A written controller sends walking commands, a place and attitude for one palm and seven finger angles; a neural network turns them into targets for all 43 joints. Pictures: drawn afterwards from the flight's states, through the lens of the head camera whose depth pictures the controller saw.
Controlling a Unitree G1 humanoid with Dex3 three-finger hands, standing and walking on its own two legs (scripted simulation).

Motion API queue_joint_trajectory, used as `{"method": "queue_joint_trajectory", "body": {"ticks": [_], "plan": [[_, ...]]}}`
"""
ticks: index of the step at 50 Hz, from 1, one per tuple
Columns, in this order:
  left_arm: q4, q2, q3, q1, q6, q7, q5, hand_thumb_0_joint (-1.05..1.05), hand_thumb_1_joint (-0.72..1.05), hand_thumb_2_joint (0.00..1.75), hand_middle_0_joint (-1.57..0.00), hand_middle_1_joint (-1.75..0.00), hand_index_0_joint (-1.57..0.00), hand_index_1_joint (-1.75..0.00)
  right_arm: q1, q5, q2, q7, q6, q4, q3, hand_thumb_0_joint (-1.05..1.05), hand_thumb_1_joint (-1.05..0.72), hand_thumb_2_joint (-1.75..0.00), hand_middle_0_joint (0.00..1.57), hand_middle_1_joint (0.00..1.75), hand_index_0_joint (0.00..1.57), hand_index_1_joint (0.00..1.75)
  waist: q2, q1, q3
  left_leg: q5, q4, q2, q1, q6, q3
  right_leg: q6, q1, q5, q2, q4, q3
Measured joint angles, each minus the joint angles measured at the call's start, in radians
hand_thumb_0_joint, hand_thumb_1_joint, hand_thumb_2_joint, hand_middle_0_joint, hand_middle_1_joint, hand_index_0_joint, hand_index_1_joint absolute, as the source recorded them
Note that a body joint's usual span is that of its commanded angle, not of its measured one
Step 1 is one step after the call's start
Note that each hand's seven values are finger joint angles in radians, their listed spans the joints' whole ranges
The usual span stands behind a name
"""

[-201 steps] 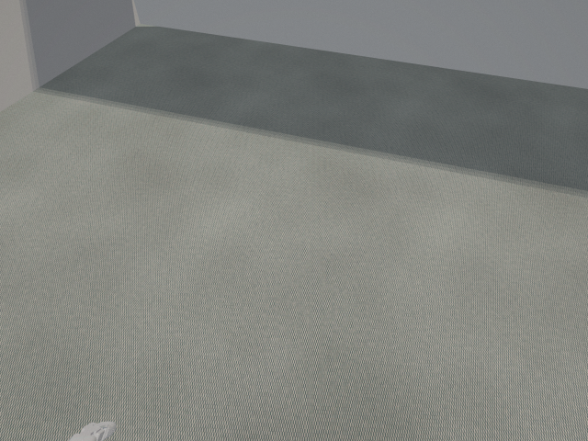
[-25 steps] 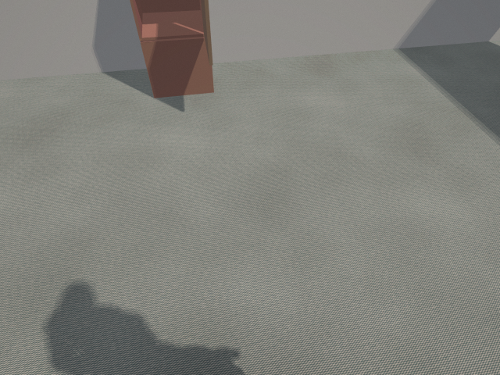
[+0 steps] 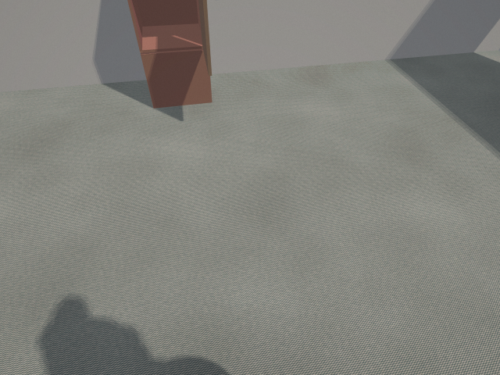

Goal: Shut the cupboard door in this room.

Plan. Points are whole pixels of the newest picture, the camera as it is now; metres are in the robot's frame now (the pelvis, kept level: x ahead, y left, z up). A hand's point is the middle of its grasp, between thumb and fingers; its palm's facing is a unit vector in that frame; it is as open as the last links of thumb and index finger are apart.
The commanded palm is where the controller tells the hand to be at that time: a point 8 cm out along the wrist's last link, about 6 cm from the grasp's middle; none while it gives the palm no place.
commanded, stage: stand and wait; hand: left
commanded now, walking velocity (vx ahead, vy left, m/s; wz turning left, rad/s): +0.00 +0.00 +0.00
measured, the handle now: out of the picture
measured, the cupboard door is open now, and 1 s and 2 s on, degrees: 88 88 88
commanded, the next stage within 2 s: turn or walk to find it in 0.20 s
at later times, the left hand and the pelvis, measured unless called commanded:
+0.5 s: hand out of the picture +0.00 +0.17 -0.18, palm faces +0.11 -0.97 -0.20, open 7.3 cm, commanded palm none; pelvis -0.01 +0.00 -0.01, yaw +4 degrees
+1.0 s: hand out of the picture +0.04 +0.18 -0.14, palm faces +0.28 -0.91 -0.30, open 7.4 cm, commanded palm none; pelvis -0.01 -0.05 +0.00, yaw +17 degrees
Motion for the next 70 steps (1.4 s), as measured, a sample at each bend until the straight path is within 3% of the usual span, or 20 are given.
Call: {"method": "queue_joint_trajectory", "body": {"ticks": [14, 25, 30, 34, 37, 41, 44, 45, 48, 51, 54, 59, 65, 67, 68, 70], "plan": [[0.014, -0.014, -0.003, -0.006, -0.005, 0.007, -0.005, 0.0, 0.91, 0.9, -0.2, -0.3, -0.2, -0.3, 0.068, 0.002, 0.044, -0.003, -0.012, 0.037, 0.009, 0.0, -0.91, -0.9, 0.2, 0.3, 0.2, 0.3, 0.01, -0.018, 0.003, 0.013, -0.024, 0.002, 0.02, -0.003, 0.004, -0.003, 0.015, 0.012, 0.004, -0.018, 0.003], [-0.052, -0.01, 0.035, -0.009, 0.014, 0.008, 0.003, 0.0, 0.91, 0.9, -0.2, -0.3, -0.2, -0.3, 0.055, -0.006, 0.029, 0.011, 0.021, -0.033, -0.018, 0.0, -0.91, -0.9, 0.2, 0.3, 0.2, 0.3, 0.02, -0.015, 0.009, -0.032, 0.118, -0.009, -0.108, -0.004, -0.061, -0.008, -0.066, -0.044, -0.016, 0.089, -0.058], [-0.078, 0.014, 0.049, -0.019, 0.03, 0.005, 0.006, 0.01, 0.91, 0.9, -0.2, -0.3, -0.2, -0.3, 0.032, -0.011, 0.006, 0.015, 0.023, -0.08, -0.033, 0.0, -0.91, -0.9, 0.2, 0.3, 0.2, 0.3, -0.007, -0.015, 0.009, -0.067, 0.188, -0.029, -0.149, 0.008, -0.076, 0.002, -0.099, -0.086, -0.04, 0.164, -0.071], [-0.1, 0.038, 0.057, -0.061, 0.041, 0.004, 0.006, 0.01, 0.91, 0.9, -0.2, -0.3, -0.2, -0.3, 0.008, -0.014, -0.003, 0.005, 0.005, -0.12, -0.035, 0.0, -0.91, -0.9, 0.2, 0.3, 0.2, 0.3, -0.009, -0.033, 0.017, -0.039, 0.156, -0.043, -0.154, 0.015, -0.105, 0.009, -0.175, -0.247, 0.003, 0.391, 0.007], [-0.129, 0.044, 0.057, -0.101, 0.033, 0.001, 0.002, 0.01, 0.91, 0.9, -0.2, -0.3, -0.2, -0.3, -0.005, -0.016, -0.017, -0.001, 0.002, -0.137, -0.035, 0.0, -0.91, -0.9, 0.2, 0.3, 0.2, 0.3, 0.014, -0.042, 0.02, 0.006, 0.094, -0.047, -0.144, 0.01, -0.145, 0.014, -0.195, -0.28, 0.041, 0.472, 0.043], [-0.179, 0.043, 0.049, -0.146, 0.02, -0.002, -0.007, 0.01, 0.91, 0.9, -0.19, -0.3, -0.2, -0.3, -0.015, -0.019, -0.045, 0.001, 0.011, -0.153, -0.039, 0.0, -0.91, -0.9, 0.21, 0.3, 0.2, 0.3, 0.041, -0.047, 0.015, 0.052, 0.038, -0.057, -0.14, -0.008, -0.198, 0.021, -0.149, -0.259, 0.067, 0.353, 0.072], [-0.212, 0.044, 0.042, -0.158, 0.006, -0.003, -0.01, 0.01, 0.91, 0.9, -0.2, -0.3, -0.2, -0.3, -0.018, -0.015, -0.064, 0.008, 0.021, -0.166, -0.047, 0.0, -0.91, -0.9, 0.21, 0.3, 0.2, 0.3, 0.048, -0.044, 0.008, 0.057, 0.05, -0.075, -0.155, -0.031, -0.227, 0.021, -0.06, -0.138, 0.068, 0.13, 0.08], [-0.22, 0.044, 0.04, -0.157, -0.002, -0.002, -0.006, 0.0, 0.91, 0.9, -0.2, -0.3, -0.2, -0.3, -0.02, -0.01, -0.073, 0.012, 0.024, -0.169, -0.051, 0.0, -0.91, -0.9, 0.21, 0.3, 0.2, 0.3, 0.053, -0.039, 0.006, 0.043, 0.079, -0.078, -0.17, -0.036, -0.231, -0.008, -0.04, -0.102, 0.068, 0.08, 0.077], [-0.226, 0.033, 0.031, -0.139, -0.006, -0.002, 0.003, 0.0, 0.91, 0.9, -0.2, -0.3, -0.2, -0.3, -0.036, -0.014, -0.094, 0.017, 0.044, -0.168, -0.066, 0.0, -0.91, -0.9, 0.2, 0.3, 0.2, 0.3, 0.07, -0.038, 0.016, -0.148, 0.331, -0.074, -0.247, -0.038, -0.18, -0.055, -0.024, -0.106, 0.062, 0.096, 0.049], [-0.218, 0.028, 0.026, -0.109, -0.002, -0.003, 0.004, 0.0, 0.91, 0.9, -0.2, -0.3, -0.2, -0.3, -0.048, -0.014, -0.108, 0.027, 0.054, -0.165, -0.074, 0.0, -0.91, -0.9, 0.2, 0.3, 0.2, 0.3, 0.068, -0.041, 0.023, -0.148, 0.577, -0.051, -0.307, -0.048, -0.122, -0.059, 0.011, -0.099, 0.045, 0.062, 0.025], [-0.206, 0.025, 0.021, -0.083, -0.002, -0.002, 0.005, 0.0, 0.91, 0.9, -0.2, -0.3, -0.2, -0.3, -0.053, -0.012, -0.113, 0.032, 0.057, -0.161, -0.073, 0.0, -0.91, -0.9, 0.2, 0.3, 0.2, 0.3, 0.059, -0.043, 0.036, -0.124, 0.665, -0.019, -0.314, -0.066, -0.093, -0.059, 0.033, -0.094, 0.028, 0.042, -0.003], [-0.191, 0.024, 0.016, -0.037, -0.008, -0.004, 0.01, 0.01, 0.9, 0.9, -0.2, -0.3, -0.21, -0.3, -0.072, -0.007, -0.108, 0.032, 0.068, -0.139, -0.06, 0.0, -0.91, -0.9, 0.2, 0.3, 0.2, 0.3, 0.037, -0.024, 0.059, -0.164, 0.574, 0.013, -0.25, -0.082, -0.065, -0.054, 0.042, -0.102, 0.0, 0.041, -0.046], [-0.155, 0.049, 0.026, 0.018, 0.0, -0.003, 0.015, 0.0, 0.9, 0.9, -0.2, -0.3, -0.21, -0.3, -0.123, 0.003, -0.085, 0.032, 0.058, -0.139, -0.037, 0.0, -0.91, -0.9, 0.2, 0.3, 0.2, 0.3, 0.003, 0.012, 0.08, -0.174, 0.289, 0.016, -0.124, -0.063, -0.008, -0.028, 0.027, -0.131, -0.03, 0.091, -0.092], [-0.141, 0.064, 0.033, 0.037, 0.008, -0.004, 0.01, 0.01, 0.9, 0.9, -0.2, -0.3, -0.21, -0.3, -0.133, 0.003, -0.079, 0.033, 0.043, -0.152, -0.03, 0.0, -0.91, -0.9, 0.2, 0.3, 0.2, 0.3, -0.005, 0.015, 0.075, -0.068, 0.137, 0.015, -0.062, -0.044, 0.016, -0.012, 0.008, -0.159, -0.041, 0.141, -0.11], [-0.135, 0.075, 0.038, 0.04, 0.015, -0.006, 0.006, 0.01, 0.9, 0.9, -0.2, -0.3, -0.21, -0.3, -0.14, -0.001, -0.073, 0.033, 0.033, -0.158, -0.029, 0.0, -0.91, -0.9, 0.2, 0.3, 0.2, 0.3, -0.019, 0.016, 0.075, -0.077, 0.116, 0.006, -0.056, -0.021, 0.02, -0.002, -0.019, -0.174, -0.056, 0.196, -0.105], [-0.123, 0.093, 0.044, 0.033, 0.038, -0.001, 0.004, 0.01, 0.9, 0.9, -0.2, -0.3, -0.2, -0.3, -0.152, -0.001, -0.059, 0.032, 0.019, -0.167, -0.024, 0.0, -0.91, -0.9, 0.2, 0.3, 0.2, 0.3, -0.041, 0.029, 0.082, -0.093, 0.139, -0.008, -0.065, 0.012, 0.023, 0.019, -0.09, -0.295, -0.056, 0.361, -0.041]]}}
